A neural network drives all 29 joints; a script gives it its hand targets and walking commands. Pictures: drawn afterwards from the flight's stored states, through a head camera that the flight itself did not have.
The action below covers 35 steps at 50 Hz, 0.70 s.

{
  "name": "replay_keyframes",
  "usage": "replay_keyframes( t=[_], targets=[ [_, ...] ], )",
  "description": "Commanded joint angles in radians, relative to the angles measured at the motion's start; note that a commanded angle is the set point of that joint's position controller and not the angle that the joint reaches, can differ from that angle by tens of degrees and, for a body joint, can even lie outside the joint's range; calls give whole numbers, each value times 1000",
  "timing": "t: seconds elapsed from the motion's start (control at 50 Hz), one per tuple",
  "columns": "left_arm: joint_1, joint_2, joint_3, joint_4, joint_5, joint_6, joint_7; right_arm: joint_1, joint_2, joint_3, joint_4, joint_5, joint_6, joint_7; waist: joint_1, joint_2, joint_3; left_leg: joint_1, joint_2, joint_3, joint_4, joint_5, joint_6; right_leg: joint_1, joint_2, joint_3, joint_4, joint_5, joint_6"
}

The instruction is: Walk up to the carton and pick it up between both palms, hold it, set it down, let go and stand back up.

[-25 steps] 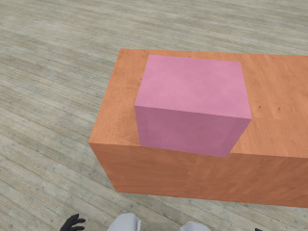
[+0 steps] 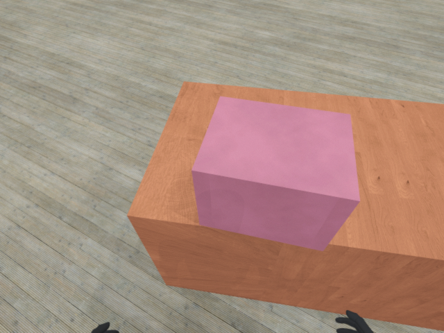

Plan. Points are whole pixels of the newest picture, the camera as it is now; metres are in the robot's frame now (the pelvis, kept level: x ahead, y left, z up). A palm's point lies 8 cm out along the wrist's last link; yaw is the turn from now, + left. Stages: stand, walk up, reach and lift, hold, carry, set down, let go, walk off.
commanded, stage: walk up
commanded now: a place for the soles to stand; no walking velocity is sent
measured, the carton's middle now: (270, 172) +0.46 -0.09 -0.03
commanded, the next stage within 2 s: none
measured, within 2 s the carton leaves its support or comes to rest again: neither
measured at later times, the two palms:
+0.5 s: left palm out of the picture +0.07 +0.28 -0.11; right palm out of the picture +0.06 -0.27 -0.11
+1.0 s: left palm (118, 308) +0.18 +0.22 -0.11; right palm (372, 290) +0.22 -0.28 -0.11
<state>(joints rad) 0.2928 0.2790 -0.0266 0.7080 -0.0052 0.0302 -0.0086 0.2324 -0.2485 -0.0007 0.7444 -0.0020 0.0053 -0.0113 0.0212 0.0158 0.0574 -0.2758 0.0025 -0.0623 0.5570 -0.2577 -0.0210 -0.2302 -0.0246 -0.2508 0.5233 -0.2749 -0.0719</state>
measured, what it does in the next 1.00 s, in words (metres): walks ahead: right foot, then left foot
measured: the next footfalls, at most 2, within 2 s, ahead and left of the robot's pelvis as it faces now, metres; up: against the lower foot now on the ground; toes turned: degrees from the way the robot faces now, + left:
right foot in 0.58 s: +0.14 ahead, -0.16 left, +0.00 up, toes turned -1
left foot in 0.80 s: +0.15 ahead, +0.08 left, +0.00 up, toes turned -14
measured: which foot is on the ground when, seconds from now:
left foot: down 0.00-0.58, up 0.60-0.78, down 0.80-1.00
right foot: down 0.00-0.36, up 0.38-0.56, down 0.58-1.00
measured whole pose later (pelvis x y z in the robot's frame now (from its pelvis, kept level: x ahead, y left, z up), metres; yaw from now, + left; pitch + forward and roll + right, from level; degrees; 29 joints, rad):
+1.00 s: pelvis +0.10 -0.03 +0.00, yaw -3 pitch -1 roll +0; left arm 0.38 0.27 -0.01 0.65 0.00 -0.01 0.00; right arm 0.19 -0.25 0.01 0.73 0.00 0.02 0.01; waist 0.02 0.00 0.04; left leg -0.27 0.03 0.06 0.60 -0.32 -0.01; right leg -0.27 -0.01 0.03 0.60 -0.32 0.02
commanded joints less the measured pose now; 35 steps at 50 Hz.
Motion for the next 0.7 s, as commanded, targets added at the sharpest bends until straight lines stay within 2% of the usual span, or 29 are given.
replay_keyframes(
  t=[0.0, 0.1, 0.28, 0.3, 0.32, 0.34, 0.36, 0.38, 0.42, 0.44, 0.48, 0.5, 0.52, 0.54, 0.56, 0.58, 0.6, 0.62, 0.64, 0.68],
  targets=[
    [9, 158, 53, -80, 2, -18, 7, 17, -132, -43, -81, 0, -25, -6, -9, -36, -62, -22, 58, -54, -35, 96, 56, 27, -200, 192, -183, 1, 22],
    [-1, 160, 57, -75, 4, -14, 5, 27, -144, -51, -81, 1, -28, -4, -10, -12, -51, -55, 55, -88, -49, 89, 67, 31, -183, 176, -156, -76, 3],
    [13, 159, 62, -61, 8, -10, 5, 47, -164, -61, -93, 2, -29, -4, -3, 26, -52, -134, 65, -168, -86, 79, 86, 94, -151, 176, -81, -36, 4],
    [83, 184, 94, -58, 58, -7, -15, 214, -175, -99, -66, -35, -34, -4, -22, -18, -114, -31, 81, -239, -101, -451, 138, 44, -115, 178, -1, -436, -10],
    [55, 166, 95, -76, 59, -6, -23, 226, -223, -116, -59, -44, -33, -9, -41, 58, -3, -49, 135, -382, -176, -574, 188, -103, -83, 204, 83, -427, 2],
    [35, 137, 89, -99, 51, -7, -32, 228, -250, -129, -53, -49, -33, -14, -56, 145, 69, -5, 223, -546, -282, -624, 248, -239, -22, 181, 208, -315, 29],
    [29, 129, 90, -110, 49, -6, -38, 225, -260, -139, -60, -56, -31, -23, -76, 164, 97, 70, 299, -647, -324, -614, 297, -376, -24, 211, 330, -309, 49],
    [26, 137, 96, -120, 50, -6, -39, 218, -257, -139, -65, -61, -32, -33, -80, 128, 88, 123, 327, -659, -326, -577, 308, -465, -56, 265, 405, -275, 62],
    [54, 143, 107, -131, 56, -9, -37, 174, -226, -131, -65, -69, -41, -43, -60, 70, 31, 145, 307, -571, -299, -496, 289, -466, -83, 302, 453, -210, 87],
    [65, 134, 107, -135, 50, -14, -37, 142, -214, -125, -68, -66, -46, -39, -53, 89, 18, 122, 268, -488, -284, -431, 267, -420, -83, 298, 415, -185, 95],
    [87, 101, 106, -132, 35, -24, -41, 89, -201, -120, -76, -56, -46, -22, -45, 162, 28, -8, 186, -317, -257, -334, 227, -257, -57, 247, 295, -160, 98],
    [100, 91, 111, -131, 40, -33, -36, 65, -184, -116, -85, -55, -42, -12, -43, 147, 55, -97, 165, -257, -223, -251, 209, -166, -45, 227, 200, -108, 84],
    [156, 85, 115, -113, 43, -42, -27, 48, -186, -108, -80, -45, -35, -1, -6, 114, 32, -180, 125, -188, -149, -209, 181, -7, -1, 172, 102, -6, 74],
    [217, 103, 124, -97, 49, -51, -14, 55, -166, -95, -82, -37, -27, 8, 25, 58, 2, -272, 85, -137, -39, -192, 149, 148, 43, 144, 45, 51, 70],
    [264, 144, 129, -99, 53, -62, -1, 105, -115, -71, -85, -26, -22, 12, 45, -53, -37, -332, 36, -76, 109, -181, 97, 239, -20, 263, -17, 56, 54],
    [252, 257, 139, -133, 57, -68, 12, 145, -44, -46, -122, -11, -20, 13, 36, -249, -62, -372, -70, 36, 333, -289, 6, 158, -309, 706, -226, -173, -58],
    [260, 255, 147, -116, 46, -57, 20, 145, -114, -66, -119, -35, 1, 1, 35, -160, -21, -294, -16, 0, 470, -384, -7, 11, -400, 830, -279, -309, -173],
    [219, 229, 137, -114, 45, -50, 28, 140, -133, -71, -113, -37, 12, 5, 16, -112, 50, -314, 11, -13, 520, -345, -6, -44, -379, 817, -279, -312, -200],
    [187, 219, 129, -112, 47, -47, 34, 144, -121, -67, -104, -33, 17, 7, 7, -104, 76, -310, 40, -17, 508, -310, -2, -64, -346, 751, -251, -246, -191],
    [144, 202, 115, -116, 46, -44, 35, 159, -110, -64, -92, -31, 11, 9, -11, -144, 41, -221, 69, 15, 348, -286, 2, -69, -273, 610, -207, -91, -131]
  ],
)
